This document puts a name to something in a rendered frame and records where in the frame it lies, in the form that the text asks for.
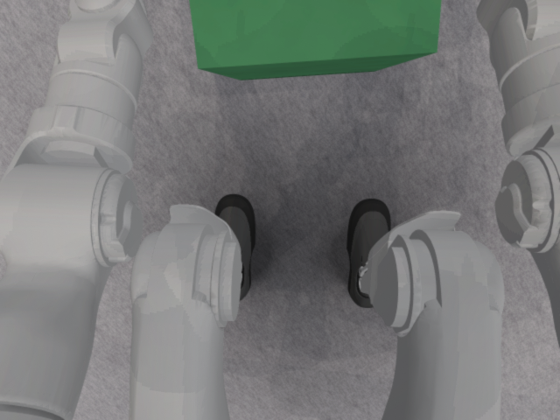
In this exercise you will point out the robot right forearm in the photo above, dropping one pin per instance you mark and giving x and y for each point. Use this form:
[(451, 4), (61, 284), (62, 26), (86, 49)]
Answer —
[(524, 38)]

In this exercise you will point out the robot right upper arm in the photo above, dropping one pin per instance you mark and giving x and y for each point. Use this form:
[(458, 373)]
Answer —
[(528, 214)]

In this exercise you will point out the robot left forearm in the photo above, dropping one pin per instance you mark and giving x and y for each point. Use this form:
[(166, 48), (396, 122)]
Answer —
[(93, 89)]

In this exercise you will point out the robot left upper arm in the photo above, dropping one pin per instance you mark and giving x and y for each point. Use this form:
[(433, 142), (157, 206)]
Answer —
[(62, 230)]

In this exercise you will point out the robot left foot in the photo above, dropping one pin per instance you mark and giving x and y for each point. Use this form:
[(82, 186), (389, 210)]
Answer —
[(238, 213)]

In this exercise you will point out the right robot thigh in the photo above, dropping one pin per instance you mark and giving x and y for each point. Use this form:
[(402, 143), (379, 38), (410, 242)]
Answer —
[(433, 286)]

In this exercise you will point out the carton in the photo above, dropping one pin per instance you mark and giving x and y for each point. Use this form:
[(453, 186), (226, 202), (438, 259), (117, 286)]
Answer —
[(264, 39)]

